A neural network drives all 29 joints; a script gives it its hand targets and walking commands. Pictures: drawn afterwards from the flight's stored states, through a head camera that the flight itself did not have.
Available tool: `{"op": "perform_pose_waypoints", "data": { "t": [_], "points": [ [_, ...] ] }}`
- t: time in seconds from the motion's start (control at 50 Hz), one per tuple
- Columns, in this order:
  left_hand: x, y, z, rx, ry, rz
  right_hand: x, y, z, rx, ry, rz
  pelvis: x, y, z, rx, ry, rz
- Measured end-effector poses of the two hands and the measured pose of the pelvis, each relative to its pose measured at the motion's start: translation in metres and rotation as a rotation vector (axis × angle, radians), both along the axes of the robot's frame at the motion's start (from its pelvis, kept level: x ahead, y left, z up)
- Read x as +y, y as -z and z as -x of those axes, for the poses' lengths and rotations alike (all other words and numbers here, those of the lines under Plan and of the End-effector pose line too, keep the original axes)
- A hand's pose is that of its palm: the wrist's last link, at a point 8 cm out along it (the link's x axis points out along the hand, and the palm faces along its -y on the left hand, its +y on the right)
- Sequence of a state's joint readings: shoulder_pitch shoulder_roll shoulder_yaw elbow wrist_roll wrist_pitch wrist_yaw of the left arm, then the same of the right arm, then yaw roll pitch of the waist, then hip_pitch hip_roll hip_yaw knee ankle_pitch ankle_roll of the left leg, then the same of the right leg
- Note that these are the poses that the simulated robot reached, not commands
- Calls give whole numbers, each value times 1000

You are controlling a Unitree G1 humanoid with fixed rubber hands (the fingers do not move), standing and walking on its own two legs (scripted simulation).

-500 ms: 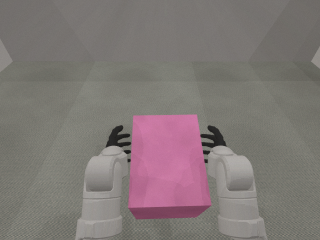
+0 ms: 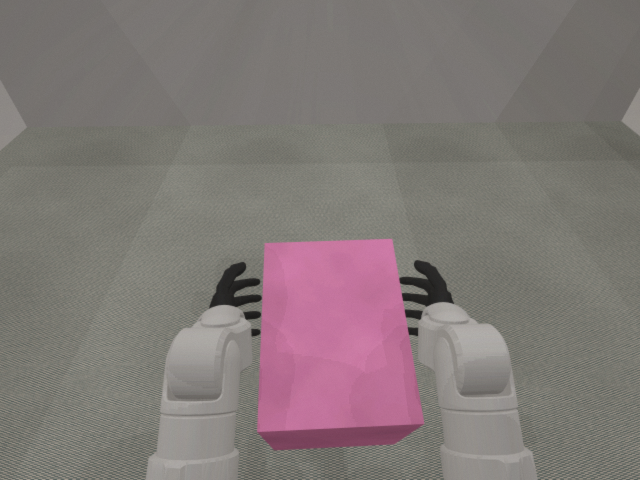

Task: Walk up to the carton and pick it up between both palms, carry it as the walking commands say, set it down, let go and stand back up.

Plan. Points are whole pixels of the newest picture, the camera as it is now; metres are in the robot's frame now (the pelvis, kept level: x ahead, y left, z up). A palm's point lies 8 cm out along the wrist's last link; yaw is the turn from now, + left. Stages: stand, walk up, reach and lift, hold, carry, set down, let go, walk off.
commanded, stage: carry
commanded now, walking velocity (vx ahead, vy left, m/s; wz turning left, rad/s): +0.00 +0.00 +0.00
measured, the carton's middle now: (331, 347) +0.30 +0.00 +0.02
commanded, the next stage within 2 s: none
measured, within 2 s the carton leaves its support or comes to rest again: neither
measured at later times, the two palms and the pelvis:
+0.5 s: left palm (221, 321) +0.29 +0.13 +0.10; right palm (431, 318) +0.29 -0.12 +0.10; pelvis +0.01 +0.01 +0.00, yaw +0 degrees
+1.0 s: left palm (214, 320) +0.30 +0.14 +0.09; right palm (422, 317) +0.30 -0.11 +0.09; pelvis +0.01 +0.01 +0.00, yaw +0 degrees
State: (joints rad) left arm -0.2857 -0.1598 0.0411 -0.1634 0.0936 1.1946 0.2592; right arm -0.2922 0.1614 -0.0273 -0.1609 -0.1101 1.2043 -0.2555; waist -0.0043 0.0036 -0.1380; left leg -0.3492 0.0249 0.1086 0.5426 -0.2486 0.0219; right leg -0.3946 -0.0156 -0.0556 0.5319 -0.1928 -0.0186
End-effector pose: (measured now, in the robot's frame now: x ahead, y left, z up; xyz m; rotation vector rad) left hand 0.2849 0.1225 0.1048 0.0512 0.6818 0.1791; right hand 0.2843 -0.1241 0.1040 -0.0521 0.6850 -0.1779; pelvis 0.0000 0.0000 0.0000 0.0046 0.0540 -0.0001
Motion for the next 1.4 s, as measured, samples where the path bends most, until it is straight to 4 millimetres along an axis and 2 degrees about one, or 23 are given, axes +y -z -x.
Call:
{"op": "perform_pose_waypoints", "data": {
  "t": [1.4],
  "points": [
    [21, 15, -15, -24, 18, 18, 18, 16, -15, -12, -13, -11, 19, -2, -13, 0, -4, 7]
  ]
}}
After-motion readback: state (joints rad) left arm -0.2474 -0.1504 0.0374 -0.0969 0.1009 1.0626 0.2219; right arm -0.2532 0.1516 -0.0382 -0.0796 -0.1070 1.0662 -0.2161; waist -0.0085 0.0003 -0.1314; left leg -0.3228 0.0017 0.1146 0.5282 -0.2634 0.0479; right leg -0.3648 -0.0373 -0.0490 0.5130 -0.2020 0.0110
